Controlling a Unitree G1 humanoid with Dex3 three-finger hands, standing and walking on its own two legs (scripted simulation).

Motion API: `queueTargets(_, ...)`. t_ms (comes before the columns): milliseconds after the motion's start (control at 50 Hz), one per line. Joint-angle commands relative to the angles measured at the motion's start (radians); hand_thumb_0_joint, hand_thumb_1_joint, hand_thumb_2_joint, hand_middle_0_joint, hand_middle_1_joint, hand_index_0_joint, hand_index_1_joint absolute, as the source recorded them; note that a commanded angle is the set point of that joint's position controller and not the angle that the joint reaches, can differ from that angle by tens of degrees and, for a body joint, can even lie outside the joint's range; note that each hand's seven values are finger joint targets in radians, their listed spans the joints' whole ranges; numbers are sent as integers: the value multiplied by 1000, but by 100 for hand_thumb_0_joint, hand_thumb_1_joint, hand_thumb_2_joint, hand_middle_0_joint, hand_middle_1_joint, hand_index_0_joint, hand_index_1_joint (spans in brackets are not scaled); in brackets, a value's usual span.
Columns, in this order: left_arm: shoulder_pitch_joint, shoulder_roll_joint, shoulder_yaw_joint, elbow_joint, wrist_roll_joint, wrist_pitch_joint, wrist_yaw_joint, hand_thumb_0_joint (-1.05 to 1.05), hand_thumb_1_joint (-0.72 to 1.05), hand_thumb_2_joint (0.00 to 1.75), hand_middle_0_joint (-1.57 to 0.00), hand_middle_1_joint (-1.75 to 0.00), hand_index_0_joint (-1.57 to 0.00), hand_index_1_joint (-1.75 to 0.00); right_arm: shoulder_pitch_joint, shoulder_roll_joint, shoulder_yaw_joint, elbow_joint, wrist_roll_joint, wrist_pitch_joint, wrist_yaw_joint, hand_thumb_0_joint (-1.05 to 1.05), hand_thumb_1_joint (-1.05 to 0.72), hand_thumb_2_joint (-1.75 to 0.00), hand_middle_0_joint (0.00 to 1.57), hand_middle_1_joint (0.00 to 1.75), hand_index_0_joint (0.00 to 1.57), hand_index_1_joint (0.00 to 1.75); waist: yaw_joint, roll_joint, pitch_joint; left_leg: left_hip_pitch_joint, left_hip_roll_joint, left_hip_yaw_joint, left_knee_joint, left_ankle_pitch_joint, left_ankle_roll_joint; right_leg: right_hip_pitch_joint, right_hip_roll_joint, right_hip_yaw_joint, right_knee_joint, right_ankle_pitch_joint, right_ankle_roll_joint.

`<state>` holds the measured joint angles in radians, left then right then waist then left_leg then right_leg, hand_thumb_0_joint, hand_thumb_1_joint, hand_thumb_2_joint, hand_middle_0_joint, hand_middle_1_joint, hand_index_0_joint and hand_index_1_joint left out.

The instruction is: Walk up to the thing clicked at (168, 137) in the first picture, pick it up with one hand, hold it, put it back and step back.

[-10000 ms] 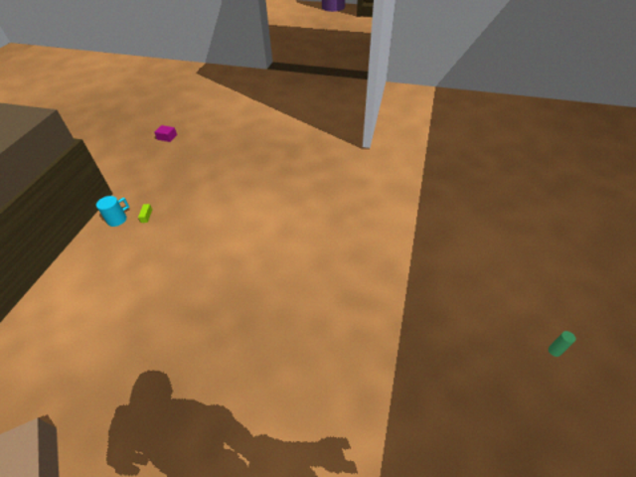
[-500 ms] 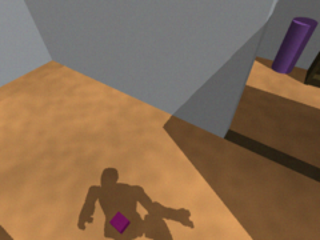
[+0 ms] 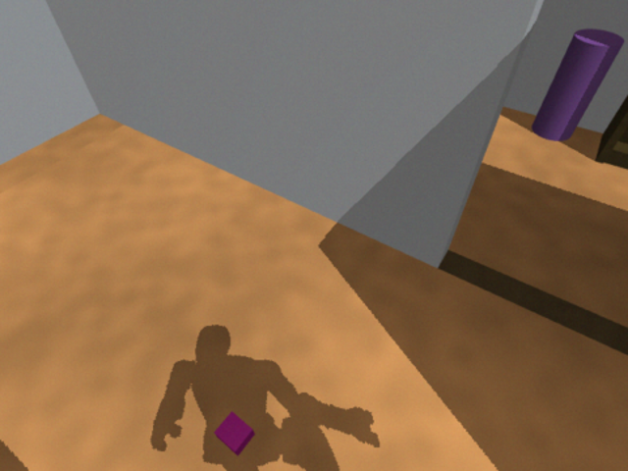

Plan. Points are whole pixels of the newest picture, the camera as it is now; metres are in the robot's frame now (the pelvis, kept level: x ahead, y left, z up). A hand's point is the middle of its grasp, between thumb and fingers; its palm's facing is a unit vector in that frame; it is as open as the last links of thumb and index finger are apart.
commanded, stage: stand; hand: left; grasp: from above
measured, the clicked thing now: (234, 433) +0.38 +0.28 -0.76
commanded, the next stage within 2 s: rise first in 0.02 s
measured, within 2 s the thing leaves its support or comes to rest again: neither
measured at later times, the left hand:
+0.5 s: hand out of the picture +0.16 +0.26 -0.19, palm faces -0.07 -0.90 -0.42, open 10.9 cm
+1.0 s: hand out of the picture +0.13 +0.28 -0.27, palm faces -0.11 -0.77 -0.63, open 14.0 cm
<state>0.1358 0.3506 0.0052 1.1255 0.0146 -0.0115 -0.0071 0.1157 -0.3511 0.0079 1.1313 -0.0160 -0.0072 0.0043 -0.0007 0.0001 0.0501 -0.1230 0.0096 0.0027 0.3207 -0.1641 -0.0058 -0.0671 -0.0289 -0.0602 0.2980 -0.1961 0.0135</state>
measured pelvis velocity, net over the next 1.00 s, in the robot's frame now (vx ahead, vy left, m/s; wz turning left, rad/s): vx -0.01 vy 0.00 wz -0.03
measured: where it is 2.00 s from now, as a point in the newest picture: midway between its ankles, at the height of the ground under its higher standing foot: outside the picture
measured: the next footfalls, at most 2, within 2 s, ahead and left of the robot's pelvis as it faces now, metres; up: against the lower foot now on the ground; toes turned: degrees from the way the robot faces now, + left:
none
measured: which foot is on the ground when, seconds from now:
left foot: down 0.00-1.00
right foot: down 0.00-1.00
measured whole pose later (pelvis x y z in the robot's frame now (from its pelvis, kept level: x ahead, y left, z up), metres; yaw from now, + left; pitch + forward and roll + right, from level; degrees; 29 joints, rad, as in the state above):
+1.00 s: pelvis -0.01 +0.00 -0.11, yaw -2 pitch +21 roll -2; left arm 0.08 0.29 0.18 0.67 0.32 0.27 0.22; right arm 0.16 -0.22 -0.02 0.61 -0.01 -0.11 -0.04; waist -0.01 0.00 -0.13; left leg -1.05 0.04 -0.02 1.22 -0.54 -0.01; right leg -0.98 -0.02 -0.05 1.18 -0.57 0.00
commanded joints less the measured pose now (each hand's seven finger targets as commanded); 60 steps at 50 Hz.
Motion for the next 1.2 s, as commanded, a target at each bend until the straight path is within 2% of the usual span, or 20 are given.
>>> queueTargets(0,-24,213,37,-59,0,-17,16,0,90,90,-20,-30,-20,-30,-41,-214,-38,-61,7,-21,-15,0,-90,-90,20,30,20,30,6,6,-74,23,123,-100,-40,152,27,-6,-120,99,-47,123,-27)
queueTargets(100,-25,210,35,-55,-3,-17,16,0,82,98,-22,-38,-20,-38,-41,-212,-38,-60,8,-22,-14,0,-87,-89,19,30,20,30,4,-1,-66,31,124,-102,-42,173,25,-13,-118,97,-45,125,-27)
queueTargets(120,-376,53,34,-406,-60,-110,33,0,76,90,-25,-46,-24,-46,-22,-49,3,-339,82,-73,-37,0,-95,-92,20,30,20,30,-124,26,11,-80,-12,35,19,-9,17,-269,21,40,33,72,-21)
queueTargets(140,-491,104,52,-353,-58,-103,41,0,72,83,-24,-54,-25,-54,26,-79,-4,-277,79,-70,-48,0,-93,-91,20,30,20,30,-96,20,-37,-75,-20,32,40,-23,18,-224,18,28,48,58,-22)
queueTargets(160,-344,138,83,-185,-47,-62,46,0,64,86,-22,-62,-23,-62,59,-101,-15,-263,77,-59,-52,0,-94,-91,20,30,20,30,-85,-33,-19,-105,-24,30,57,-51,20,-233,26,16,55,10,-28)
queueTargets(180,-259,176,115,-102,-31,-39,40,0,56,84,-25,-68,-26,-67,69,-109,-28,-296,78,-47,-53,0,-96,-92,20,30,20,30,-45,-49,-21,-144,-16,34,91,-32,20,-240,29,7,84,5,-28)
queueTargets(220,-344,243,147,-118,4,-40,37,0,40,83,-22,-81,-26,-77,99,-106,-53,-328,65,-52,-66,0,-101,-93,20,30,20,30,-37,-56,-150,-160,-15,25,161,30,21,-253,30,16,157,68,-25)
queueTargets(260,-207,229,177,-50,61,-18,22,0,24,83,-23,-88,-28,-82,139,-103,-78,-361,47,-56,-55,0,-105,-94,20,30,20,30,-25,-6,-242,-206,-23,23,241,78,16,-279,23,23,239,120,-30)
queueTargets(320,-92,210,219,-121,112,23,31,0,0,81,-24,-93,-29,-88,153,-83,-100,-437,34,-60,-35,0,-104,-93,20,30,20,30,44,58,-365,-222,-31,28,289,141,3,-256,27,29,298,144,-36)
queueTargets(380,-148,136,168,-152,146,95,63,0,-24,80,-27,-95,-31,-91,114,-71,-91,-500,39,-63,-23,0,-105,-94,20,30,20,30,17,62,-282,-285,-17,16,307,98,-7,-349,41,16,315,65,-39)
queueTargets(440,-180,174,194,-203,167,144,91,0,-47,82,-28,-97,-30,-94,99,-68,-96,-552,42,-74,-17,0,-105,-94,20,30,20,30,12,34,-266,-365,-9,7,360,18,-5,-423,44,11,363,-15,-38)
queueTargets(500,-155,136,194,-232,185,157,110,0,-50,86,-23,-100,-25,-97,120,-60,-93,-576,35,-98,-12,0,-101,-93,20,30,20,30,1,17,-264,-437,-1,2,427,-29,-1,-507,49,10,438,-63,-37)
queueTargets(540,-181,164,222,-305,204,150,129,0,-53,87,-23,-101,-25,-99,130,-54,-97,-589,31,-113,-13,0,-104,-94,20,30,20,30,1,15,-312,-466,0,2,480,-33,5,-542,46,19,488,-62,-37)
queueTargets(720,-93,152,239,-533,254,192,193,0,-61,98,-12,-107,-12,-107,131,-38,-103,-611,19,-144,-34,0,-94,-91,20,30,20,30,-14,86,-439,-515,12,-9,626,10,6,-669,40,36,635,-28,-38)
queueTargets(900,-37,100,221,-546,308,268,244,0,-57,98,-10,-104,-9,-104,94,-25,-93,-616,12,-142,-53,0,-90,-90,20,30,20,30,-15,61,-466,-648,13,-21,747,13,6,-784,41,17,749,-45,-43)
queueTargets(1000,-20,104,227,-566,353,288,287,0,-55,96,-10,-103,-11,-103,71,-18,-90,-623,14,-141,-55,0,-92,-90,20,30,20,30,11,80,-511,-701,11,-27,805,11,4,-845,45,11,825,-56,-49)
queueTargets(1060,-9,103,231,-583,355,295,312,0,-55,96,-10,-103,-11,-103,47,-22,-90,-618,12,-142,-52,0,-93,-91,20,30,20,30,12,85,-539,-734,12,-36,839,26,-1,-883,48,7,871,-50,-51)
queueTargets(1100,-90,121,223,-580,374,292,327,0,-57,98,-10,-103,-10,-103,40,-26,-88,-607,9,-144,-54,0,-92,-90,20,30,20,30,4,82,-544,-773,13,-36,877,17,2,-925,47,8,905,-49,-49)
queueTargets(1140,-178,149,227,-505,417,288,350,0,-57,99,-11,-101,-10,-101,32,-33,-86,-585,8,-145,-59,0,-94,-91,20,30,20,30,-20,49,-516,-871,10,-27,933,-54,8,-985,45,14,940,-77,-44)
queueTargets(1180,-275,171,225,-422,463,271,376,0,-58,99,-11,-101,-11,-102,19,-29,-83,-557,2,-150,-63,0,-95,-91,20,30,20,30,-16,29,-498,-978,7,-14,1000,-140,13,-1068,40,23,985,-132,-40)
